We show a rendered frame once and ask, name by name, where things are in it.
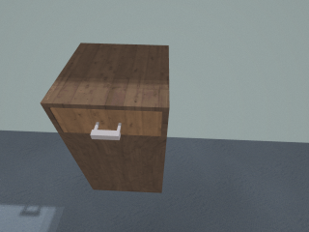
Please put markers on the cabinet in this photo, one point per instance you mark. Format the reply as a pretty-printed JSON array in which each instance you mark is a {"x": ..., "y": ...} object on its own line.
[{"x": 116, "y": 76}]

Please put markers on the handle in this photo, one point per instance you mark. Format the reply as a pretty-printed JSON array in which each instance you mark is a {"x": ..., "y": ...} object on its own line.
[{"x": 106, "y": 134}]

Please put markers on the drawer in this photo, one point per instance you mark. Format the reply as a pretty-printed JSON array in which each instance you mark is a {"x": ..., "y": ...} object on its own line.
[{"x": 83, "y": 120}]

